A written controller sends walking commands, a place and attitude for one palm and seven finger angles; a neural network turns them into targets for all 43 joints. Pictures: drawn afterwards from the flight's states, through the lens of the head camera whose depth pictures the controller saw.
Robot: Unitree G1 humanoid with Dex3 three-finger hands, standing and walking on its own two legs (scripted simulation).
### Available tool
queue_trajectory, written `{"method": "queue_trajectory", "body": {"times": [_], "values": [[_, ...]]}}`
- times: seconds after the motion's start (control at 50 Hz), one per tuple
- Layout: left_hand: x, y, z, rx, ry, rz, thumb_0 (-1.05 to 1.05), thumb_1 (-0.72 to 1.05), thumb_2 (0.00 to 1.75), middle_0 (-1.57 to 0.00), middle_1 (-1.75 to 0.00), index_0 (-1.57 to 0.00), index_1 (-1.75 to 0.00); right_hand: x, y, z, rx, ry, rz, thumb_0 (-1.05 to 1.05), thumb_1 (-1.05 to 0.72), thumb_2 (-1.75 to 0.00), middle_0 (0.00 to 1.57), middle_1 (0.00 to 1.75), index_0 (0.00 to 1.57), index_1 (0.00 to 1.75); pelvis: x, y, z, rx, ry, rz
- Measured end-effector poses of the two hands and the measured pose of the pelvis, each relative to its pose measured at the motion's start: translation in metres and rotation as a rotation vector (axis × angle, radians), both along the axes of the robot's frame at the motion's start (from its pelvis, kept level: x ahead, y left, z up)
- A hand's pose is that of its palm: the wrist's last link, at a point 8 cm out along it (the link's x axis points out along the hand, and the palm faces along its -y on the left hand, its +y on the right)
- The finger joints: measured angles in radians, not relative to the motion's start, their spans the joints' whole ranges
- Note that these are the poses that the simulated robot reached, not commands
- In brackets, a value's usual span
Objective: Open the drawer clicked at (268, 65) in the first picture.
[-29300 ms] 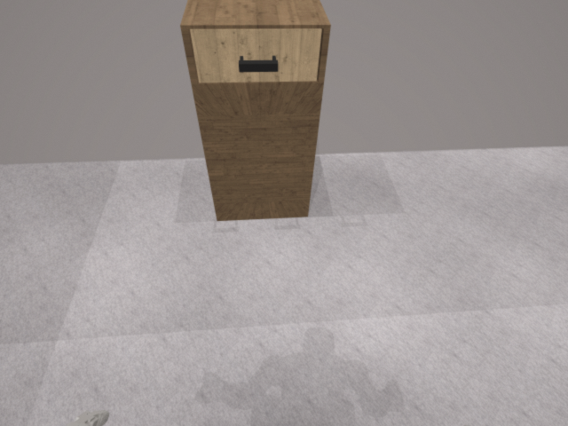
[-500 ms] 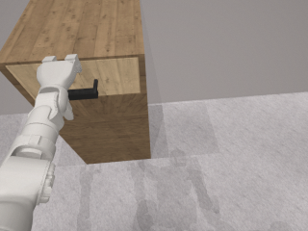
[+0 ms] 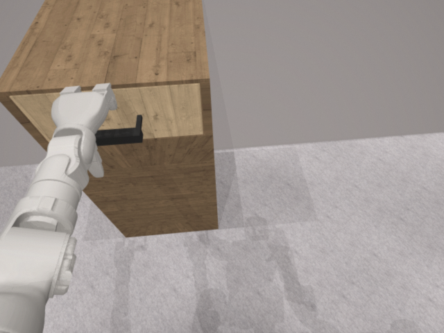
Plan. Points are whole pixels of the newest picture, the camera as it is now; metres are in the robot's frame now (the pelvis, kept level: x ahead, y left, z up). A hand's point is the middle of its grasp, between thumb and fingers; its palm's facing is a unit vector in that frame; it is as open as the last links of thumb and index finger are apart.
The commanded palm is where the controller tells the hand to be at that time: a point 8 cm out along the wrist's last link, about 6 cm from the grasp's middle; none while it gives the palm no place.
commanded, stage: lower the fingers behind the handle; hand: left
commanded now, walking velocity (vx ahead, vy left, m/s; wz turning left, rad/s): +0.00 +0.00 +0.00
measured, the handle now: (116, 129) +0.54 +0.22 +0.01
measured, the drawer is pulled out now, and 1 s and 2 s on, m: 0.00 0.00 0.00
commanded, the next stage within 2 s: close the thumb around the handle in 1.48 s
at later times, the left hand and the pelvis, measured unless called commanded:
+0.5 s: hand (107, 140) +0.49 +0.22 +0.03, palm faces -0.06 -0.01 -1.00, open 13.8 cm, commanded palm +0.46 +0.22 +0.09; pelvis -0.01 +0.01 -0.01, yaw +0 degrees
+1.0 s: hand (112, 149) +0.48 +0.22 +0.01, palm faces -0.06 -0.01 -1.00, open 13.8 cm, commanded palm +0.46 +0.23 +0.05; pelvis -0.01 +0.01 -0.02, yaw -1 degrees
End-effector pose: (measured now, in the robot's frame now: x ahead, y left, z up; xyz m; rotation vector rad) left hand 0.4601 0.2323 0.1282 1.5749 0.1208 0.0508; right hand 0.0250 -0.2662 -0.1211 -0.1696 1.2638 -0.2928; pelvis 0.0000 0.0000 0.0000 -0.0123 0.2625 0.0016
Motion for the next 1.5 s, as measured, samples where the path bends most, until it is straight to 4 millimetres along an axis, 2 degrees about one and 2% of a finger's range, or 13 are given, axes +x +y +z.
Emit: {"method": "queue_trajectory", "body": {"times": [0.18,0.3,0.54,0.68,1.08,1.28,1.5], "values": [[-0.003,-0.008,-0.016,-0.025,-0.012,-0.076,0.00,-0.49,0.30,-0.32,-1.20,-0.32,-1.20,-0.003,-0.002,0.001,-0.026,0.012,0.010,0.00,-0.91,-0.90,0.20,0.30,0.20,0.30,-0.003,0.004,-0.004,-0.004,0.017,0.003],[-0.001,-0.005,-0.026,-0.004,-0.029,-0.036,0.00,-0.49,0.30,-0.32,-1.20,-0.32,-1.20,-0.008,0.001,-0.002,-0.018,0.016,0.004,0.00,-0.91,-0.90,0.20,0.30,0.20,0.30,-0.006,0.006,-0.007,-0.006,0.031,0.001],[0.010,-0.011,-0.040,-0.019,0.008,-0.046,0.00,-0.49,0.30,-0.32,-1.20,-0.32,-1.20,-0.029,0.008,-0.006,-0.019,0.062,-0.018,0.00,-0.91,-0.90,0.20,0.30,0.20,0.30,-0.007,0.008,-0.011,-0.009,0.062,-0.005],[0.007,-0.009,-0.052,-0.016,0.009,-0.035,0.00,-0.49,0.30,-0.32,-1.20,-0.32,-1.20,-0.040,0.008,-0.009,-0.010,0.096,-0.033,0.00,-0.91,-0.90,0.20,0.30,0.20,0.30,-0.006,0.008,-0.014,-0.010,0.074,-0.012],[0.003,-0.010,-0.070,-0.017,0.021,-0.035,0.00,-0.49,0.30,-0.29,-1.20,-0.32,-1.20,-0.030,-0.001,-0.012,-0.037,0.071,-0.016,0.00,-0.91,-0.90,0.20,0.30,0.20,0.30,-0.012,0.005,-0.020,-0.010,0.097,-0.009],[0.002,-0.010,-0.080,-0.009,0.001,-0.039,0.00,-0.49,0.30,-0.30,-1.21,-0.32,-1.20,-0.038,0.000,-0.018,-0.036,0.104,-0.011,0.00,-0.91,-0.90,0.20,0.30,0.20,0.30,-0.015,0.005,-0.025,-0.013,0.114,0.000],[0.007,-0.011,-0.077,-0.017,0.023,-0.020,0.00,-0.49,0.30,-0.32,-1.20,-0.32,-1.20,-0.048,0.007,-0.018,-0.021,0.124,-0.032,0.00,-0.91,-0.90,0.20,0.30,0.21,0.30,-0.013,0.006,-0.024,-0.014,0.112,-0.006]]}}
